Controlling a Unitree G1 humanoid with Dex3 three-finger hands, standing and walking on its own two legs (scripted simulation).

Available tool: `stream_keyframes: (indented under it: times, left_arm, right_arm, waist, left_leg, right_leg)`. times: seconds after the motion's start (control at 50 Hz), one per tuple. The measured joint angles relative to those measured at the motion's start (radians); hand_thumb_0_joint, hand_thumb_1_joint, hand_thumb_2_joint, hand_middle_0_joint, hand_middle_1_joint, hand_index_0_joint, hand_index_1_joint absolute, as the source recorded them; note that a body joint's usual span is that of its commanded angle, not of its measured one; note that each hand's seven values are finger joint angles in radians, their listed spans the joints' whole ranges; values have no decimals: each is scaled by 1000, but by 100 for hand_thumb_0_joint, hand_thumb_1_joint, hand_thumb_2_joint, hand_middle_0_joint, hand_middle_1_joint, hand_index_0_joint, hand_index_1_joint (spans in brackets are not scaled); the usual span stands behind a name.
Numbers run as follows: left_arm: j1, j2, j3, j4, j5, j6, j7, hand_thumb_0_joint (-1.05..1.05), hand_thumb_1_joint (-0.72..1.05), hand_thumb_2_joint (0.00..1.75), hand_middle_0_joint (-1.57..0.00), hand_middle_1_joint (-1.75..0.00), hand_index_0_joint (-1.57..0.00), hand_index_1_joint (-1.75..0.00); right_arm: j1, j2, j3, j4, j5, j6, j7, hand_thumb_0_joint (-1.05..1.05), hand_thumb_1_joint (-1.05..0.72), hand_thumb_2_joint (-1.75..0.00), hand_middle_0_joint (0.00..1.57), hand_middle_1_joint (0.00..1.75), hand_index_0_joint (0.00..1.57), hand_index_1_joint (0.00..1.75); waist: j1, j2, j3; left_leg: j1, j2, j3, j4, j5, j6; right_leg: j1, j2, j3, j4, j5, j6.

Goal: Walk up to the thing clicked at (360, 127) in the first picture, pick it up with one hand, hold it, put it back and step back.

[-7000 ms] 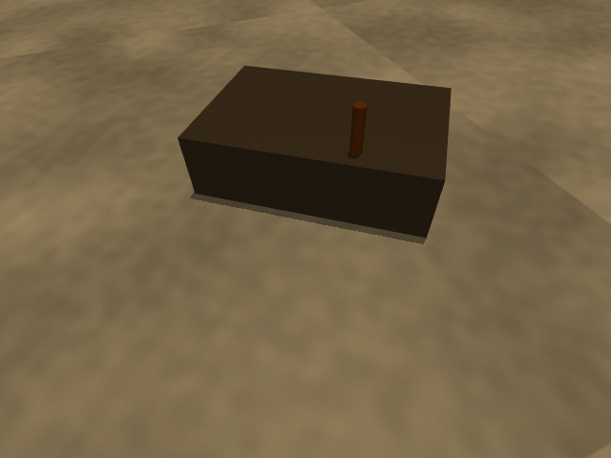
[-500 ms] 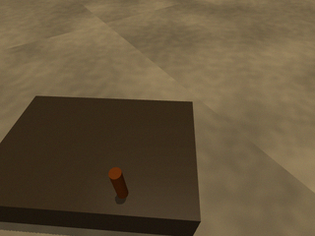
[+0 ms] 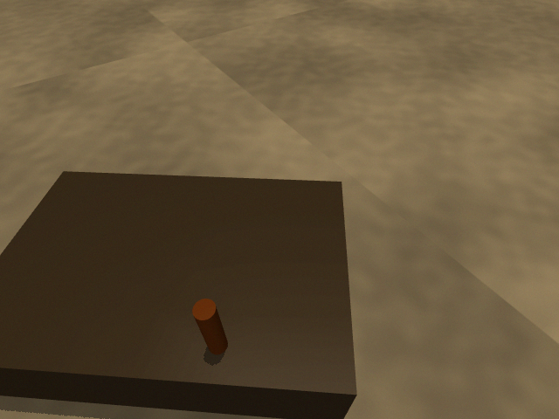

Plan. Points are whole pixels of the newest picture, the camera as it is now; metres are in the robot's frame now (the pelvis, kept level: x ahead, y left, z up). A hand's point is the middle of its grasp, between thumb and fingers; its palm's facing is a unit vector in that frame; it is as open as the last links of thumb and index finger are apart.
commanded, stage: stand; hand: left
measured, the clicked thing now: (211, 328) +0.41 +0.20 -0.35
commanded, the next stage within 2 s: go down in 0.24 s
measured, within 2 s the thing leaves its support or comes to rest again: neither
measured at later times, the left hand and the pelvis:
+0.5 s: hand out of the picture +0.13 +0.25 -0.16, palm faces +0.05 -0.94 -0.33, open 9.1 cm; pelvis -0.01 +0.00 -0.01, yaw +1 degrees
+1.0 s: hand out of the picture +0.15 +0.27 -0.15, palm faces +0.04 -0.94 -0.33, open 17.0 cm; pelvis +0.00 +0.01 -0.03, yaw +1 degrees
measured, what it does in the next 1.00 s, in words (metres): stands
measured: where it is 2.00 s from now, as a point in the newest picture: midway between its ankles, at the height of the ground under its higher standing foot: outside the picture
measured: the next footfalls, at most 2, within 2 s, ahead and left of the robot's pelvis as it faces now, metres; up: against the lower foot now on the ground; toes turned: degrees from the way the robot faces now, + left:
none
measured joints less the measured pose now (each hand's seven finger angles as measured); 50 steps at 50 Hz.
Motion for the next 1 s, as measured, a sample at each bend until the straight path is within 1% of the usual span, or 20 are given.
stream_keyframes:
  times: [0.36,0.38,0.4,0.42,0.46,0.52,0.56,0.6,0.68,0.74,0.78,0.88,1.0]
  left_arm:
    - [4,0,0,0,-1,1,0,1,90,90,-20,-30,-20,-29]
    - [11,-4,7,-25,-11,4,4,1,89,89,-19,-29,-20,-29]
    - [3,-11,16,-51,-21,-2,11,1,88,88,-18,-28,-19,-27]
    - [-20,-20,31,-60,-23,-11,14,1,86,86,-17,-26,-17,-26]
    - [-80,-29,67,-55,-11,-15,12,1,80,80,-14,-22,-15,-21]
    - [-156,-22,122,-52,28,-3,-4,1,66,66,-10,-16,-11,-15]
    - [-168,-15,149,-84,48,21,-11,1,54,55,-8,-13,-10,-11]
    - [-156,-11,164,-135,58,57,-16,1,42,44,-7,-11,-9,-9]
    - [-108,-6,166,-230,59,154,-27,1,17,28,-6,-8,-8,-6]
    - [-79,-9,163,-284,54,219,-35,1,0,20,-7,-6,-8,-5]
    - [-61,-13,164,-317,51,249,-42,1,-11,16,-7,-6,-8,-5]
    - [-22,-18,168,-401,53,292,-58,0,-32,9,-8,-6,-8,-5]
    - [20,-12,172,-502,57,329,-74,0,-45,5,-9,-6,-9,-5]
  right_arm:
    - [5,-1,0,2,0,2,0,1,-91,-90,20,30,20,30]
    - [21,0,2,-36,15,6,-7,1,-92,-91,20,30,20,30]
    - [42,2,1,-88,31,-5,-17,1,-93,-91,20,30,20,31]
    - [59,7,0,-134,44,-16,-27,1,-94,-92,20,30,20,31]
    - [81,24,-4,-203,55,-27,-38,1,-96,-92,20,30,20,30]
    - [100,63,-14,-270,47,-34,-43,1,-98,-92,20,30,20,30]
    - [117,86,-19,-306,42,-37,-42,1,-99,-92,20,30,20,30]
    - [136,101,-20,-337,44,-38,-44,1,-98,-92,20,30,20,30]
    - [161,110,-16,-388,49,-41,-47,1,-96,-91,20,30,20,30]
    - [166,107,-15,-419,50,-49,-49,1,-94,-91,20,30,20,30]
    - [165,103,-15,-435,49,-57,-51,1,-92,-90,20,30,20,30]
    - [156,94,-14,-458,43,-80,-61,1,-89,-89,20,30,20,30]
    - [138,90,-12,-474,36,-100,-83,1,-86,-88,20,30,20,30]
  waist:
    - [-1,-1,5]
    - [-4,-1,-4]
    - [-5,1,-1]
    - [-5,2,7]
    - [-5,2,14]
    - [-8,-7,7]
    - [-13,-11,-3]
    - [-20,-10,-14]
    - [-32,0,-39]
    - [-33,6,-52]
    - [-32,8,-60]
    - [-24,6,-74]
    - [-21,5,-90]
  left_leg:
    - [-3,0,-1,2,-2,0]
    - [-27,-1,-3,17,-7,1]
    - [-55,-2,-8,42,-14,3]
    - [-80,-3,-13,63,-20,4]
    - [-133,-2,-19,104,-30,4]
    - [-204,3,-21,156,-45,2]
    - [-229,6,-17,177,-55,1]
    - [-237,8,-15,186,-63,1]
    - [-247,7,-10,206,-81,4]
    - [-263,5,-9,233,-99,7]
    - [-278,4,-10,255,-112,9]
    - [-317,3,-17,316,-146,10]
    - [-360,5,-29,382,-180,10]
  right_leg:
    - [-4,-1,0,4,-3,0]
    - [-26,-2,-2,20,-9,-1]
    - [-53,-3,-6,44,-18,-1]
    - [-76,-5,-10,66,-26,-2]
    - [-126,-5,-14,106,-38,-4]
    - [-199,-3,-13,160,-54,-7]
    - [-224,-1,-9,180,-62,-8]
    - [-232,0,-6,186,-66,-8]
    - [-240,-1,-1,197,-78,-4]
    - [-255,-4,1,219,-93,0]
    - [-268,-6,1,240,-106,2]
    - [-301,-10,-3,296,-139,5]
    - [-335,-10,-13,351,-171,5]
